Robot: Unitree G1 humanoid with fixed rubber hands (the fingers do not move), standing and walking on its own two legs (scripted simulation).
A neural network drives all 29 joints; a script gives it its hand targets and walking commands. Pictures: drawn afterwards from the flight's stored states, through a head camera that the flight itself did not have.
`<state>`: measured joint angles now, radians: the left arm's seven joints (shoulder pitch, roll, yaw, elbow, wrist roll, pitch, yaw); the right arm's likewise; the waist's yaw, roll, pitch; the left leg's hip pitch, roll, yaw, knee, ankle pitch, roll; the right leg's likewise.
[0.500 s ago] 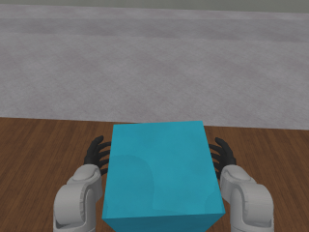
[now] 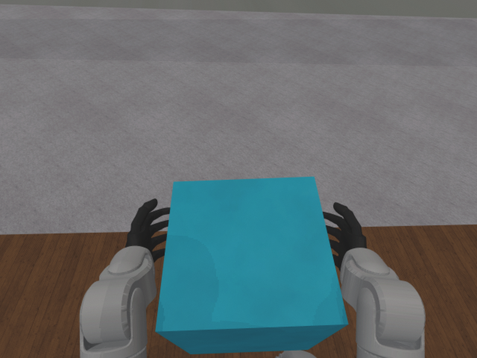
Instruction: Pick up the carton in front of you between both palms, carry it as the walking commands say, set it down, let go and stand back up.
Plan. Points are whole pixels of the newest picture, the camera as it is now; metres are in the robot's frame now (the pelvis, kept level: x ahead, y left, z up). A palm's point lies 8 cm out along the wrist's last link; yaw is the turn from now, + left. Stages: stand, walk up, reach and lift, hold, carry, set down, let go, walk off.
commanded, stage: carry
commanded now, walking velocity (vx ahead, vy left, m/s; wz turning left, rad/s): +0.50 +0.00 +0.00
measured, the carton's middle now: (246, 273) +0.25 -0.01 +0.02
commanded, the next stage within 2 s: none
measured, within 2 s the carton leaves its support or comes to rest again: neither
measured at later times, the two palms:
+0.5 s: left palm (174, 116) +0.58 +0.14 +0.09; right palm (307, 118) +0.59 -0.16 +0.08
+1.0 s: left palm (178, 64) +0.84 +0.16 +0.08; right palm (283, 68) +0.84 -0.14 +0.08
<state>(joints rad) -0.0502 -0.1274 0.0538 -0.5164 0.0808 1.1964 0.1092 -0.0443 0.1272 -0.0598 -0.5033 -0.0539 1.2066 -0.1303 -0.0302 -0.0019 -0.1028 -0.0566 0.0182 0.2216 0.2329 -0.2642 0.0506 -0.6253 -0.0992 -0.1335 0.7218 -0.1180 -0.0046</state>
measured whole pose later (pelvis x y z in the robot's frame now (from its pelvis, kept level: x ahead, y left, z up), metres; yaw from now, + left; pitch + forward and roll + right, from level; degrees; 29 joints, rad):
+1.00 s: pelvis +0.48 +0.00 -0.02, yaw +1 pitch +5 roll +1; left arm -0.56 -0.09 0.27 -0.08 0.05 1.09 0.13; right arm -0.56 0.09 -0.24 -0.07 -0.05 1.10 -0.15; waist 0.00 -0.01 0.03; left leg -0.45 0.01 0.19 0.58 -0.20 0.09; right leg -0.27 -0.01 -0.05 0.62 -0.40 -0.02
